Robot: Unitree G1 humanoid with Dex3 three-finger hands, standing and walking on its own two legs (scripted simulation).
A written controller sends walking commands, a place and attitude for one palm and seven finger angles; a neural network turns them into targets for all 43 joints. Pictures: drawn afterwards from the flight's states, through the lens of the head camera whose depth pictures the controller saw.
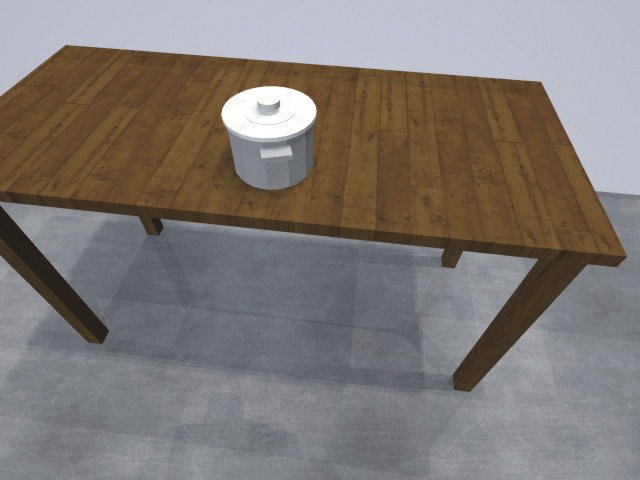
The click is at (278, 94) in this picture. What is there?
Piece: lid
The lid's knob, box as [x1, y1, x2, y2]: [257, 93, 279, 110]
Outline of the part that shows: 257,97 257,105 262,110 274,110 279,106 279,97 276,94 264,93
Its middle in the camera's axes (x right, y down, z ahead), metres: -0.09 -0.24 +0.67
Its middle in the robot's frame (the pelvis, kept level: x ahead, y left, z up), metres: +0.68 +0.13 +0.11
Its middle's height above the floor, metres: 0.88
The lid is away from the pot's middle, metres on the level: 0.00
